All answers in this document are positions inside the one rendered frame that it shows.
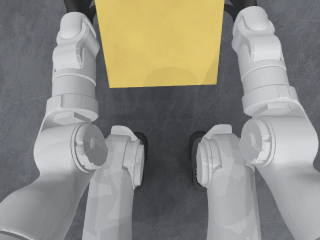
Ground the robot left thigh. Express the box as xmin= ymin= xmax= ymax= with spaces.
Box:
xmin=82 ymin=134 xmax=145 ymax=240

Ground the robot left forearm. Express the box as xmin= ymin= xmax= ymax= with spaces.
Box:
xmin=33 ymin=12 xmax=100 ymax=155

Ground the carton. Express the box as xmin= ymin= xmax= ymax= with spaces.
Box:
xmin=94 ymin=0 xmax=225 ymax=88

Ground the right robot hand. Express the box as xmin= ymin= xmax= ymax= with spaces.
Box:
xmin=223 ymin=0 xmax=258 ymax=23

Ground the robot right forearm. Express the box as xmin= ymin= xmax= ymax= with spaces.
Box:
xmin=231 ymin=6 xmax=319 ymax=150

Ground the left robot hand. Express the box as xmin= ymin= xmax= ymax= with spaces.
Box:
xmin=63 ymin=0 xmax=97 ymax=25

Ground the robot right upper arm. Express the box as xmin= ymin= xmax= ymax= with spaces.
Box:
xmin=238 ymin=115 xmax=320 ymax=240

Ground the right robot foot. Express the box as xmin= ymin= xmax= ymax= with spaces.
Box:
xmin=189 ymin=131 xmax=207 ymax=192

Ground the robot left upper arm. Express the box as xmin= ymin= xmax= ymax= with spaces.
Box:
xmin=0 ymin=121 xmax=108 ymax=240

